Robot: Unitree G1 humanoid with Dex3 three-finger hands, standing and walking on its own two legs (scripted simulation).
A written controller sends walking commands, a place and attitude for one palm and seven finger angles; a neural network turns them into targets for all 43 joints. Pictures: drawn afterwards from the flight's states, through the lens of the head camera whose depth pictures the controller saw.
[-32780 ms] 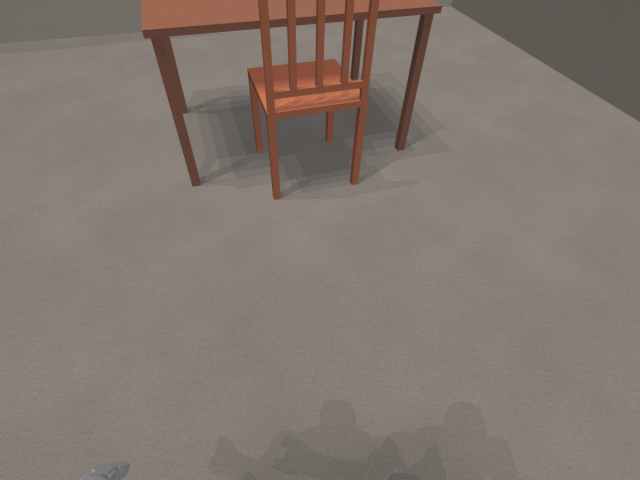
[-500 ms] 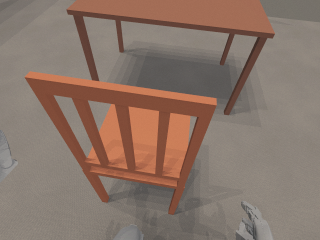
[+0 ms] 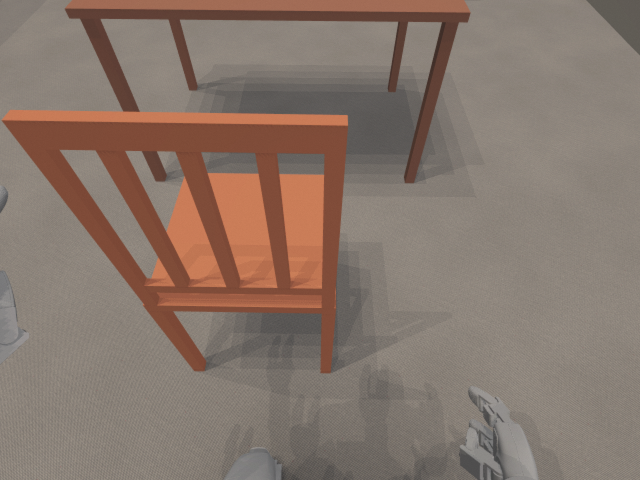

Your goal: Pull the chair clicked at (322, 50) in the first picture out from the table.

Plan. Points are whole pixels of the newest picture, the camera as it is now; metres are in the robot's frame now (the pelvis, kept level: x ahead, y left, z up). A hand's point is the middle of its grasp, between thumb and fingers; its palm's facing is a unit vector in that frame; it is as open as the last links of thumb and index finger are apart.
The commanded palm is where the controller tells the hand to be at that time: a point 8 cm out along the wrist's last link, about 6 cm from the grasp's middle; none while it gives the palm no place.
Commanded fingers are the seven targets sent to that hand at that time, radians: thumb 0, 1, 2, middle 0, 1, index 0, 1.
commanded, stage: stop stepping back and stand still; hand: left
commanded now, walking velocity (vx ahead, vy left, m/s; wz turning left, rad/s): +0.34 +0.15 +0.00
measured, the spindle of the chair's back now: (215, 229) +0.49 +0.21 -0.05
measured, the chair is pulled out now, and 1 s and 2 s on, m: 0.64 0.64 0.64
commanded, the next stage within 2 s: let the arm hang, fingers relaxed in 0.72 s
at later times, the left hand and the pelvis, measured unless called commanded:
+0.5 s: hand out of the picture +0.13 +0.27 +0.18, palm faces +0.46 -0.76 -0.46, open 7.4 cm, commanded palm +0.08 +0.30 +0.19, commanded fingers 0.00 0.90 0.90 -0.20 -0.30 -0.20 -0.30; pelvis -0.05 +0.00 +0.01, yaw +1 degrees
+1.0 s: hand out of the picture +0.13 +0.22 -0.08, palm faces +0.07 -0.94 -0.33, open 7.4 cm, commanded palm none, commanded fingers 0.00 0.90 0.90 -0.20 -0.30 -0.20 -0.30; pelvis -0.04 +0.01 +0.00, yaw +2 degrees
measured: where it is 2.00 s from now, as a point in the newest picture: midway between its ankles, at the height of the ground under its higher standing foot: outside the picture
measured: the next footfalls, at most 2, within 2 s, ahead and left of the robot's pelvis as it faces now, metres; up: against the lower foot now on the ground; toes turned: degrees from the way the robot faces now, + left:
left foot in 0.18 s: +0.02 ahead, +0.12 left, +0.00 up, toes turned +1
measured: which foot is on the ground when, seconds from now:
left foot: up 0.00-0.16, down 0.18-1.00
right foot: down 0.00-1.00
